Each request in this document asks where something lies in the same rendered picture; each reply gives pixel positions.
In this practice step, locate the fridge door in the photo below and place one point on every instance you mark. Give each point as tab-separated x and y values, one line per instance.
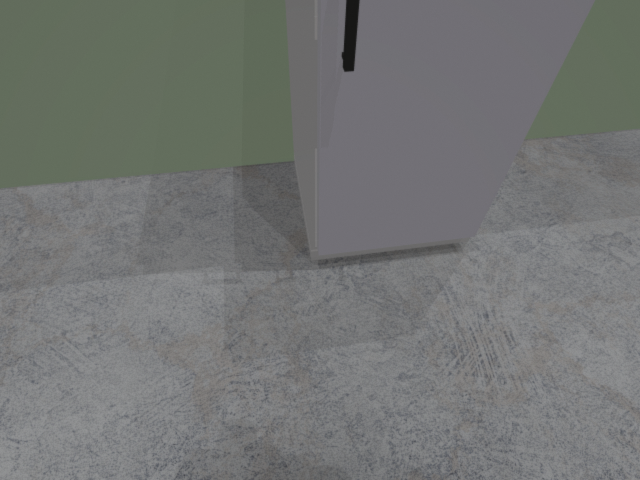
414	144

